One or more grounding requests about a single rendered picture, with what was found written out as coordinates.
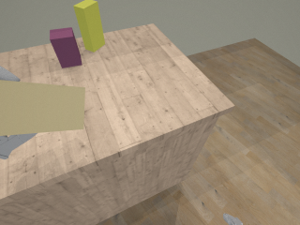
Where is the sponge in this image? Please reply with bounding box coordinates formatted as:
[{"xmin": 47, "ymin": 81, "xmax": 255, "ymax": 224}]
[{"xmin": 0, "ymin": 80, "xmax": 85, "ymax": 136}]

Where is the robot left hand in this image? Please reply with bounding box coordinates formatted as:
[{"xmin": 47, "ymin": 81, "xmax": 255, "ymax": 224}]
[{"xmin": 0, "ymin": 66, "xmax": 37, "ymax": 159}]

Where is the robot right hand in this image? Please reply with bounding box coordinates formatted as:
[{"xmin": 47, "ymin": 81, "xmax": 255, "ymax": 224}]
[{"xmin": 223, "ymin": 213, "xmax": 243, "ymax": 225}]

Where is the table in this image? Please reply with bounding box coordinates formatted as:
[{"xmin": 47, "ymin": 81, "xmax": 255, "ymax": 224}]
[{"xmin": 0, "ymin": 23, "xmax": 235, "ymax": 225}]

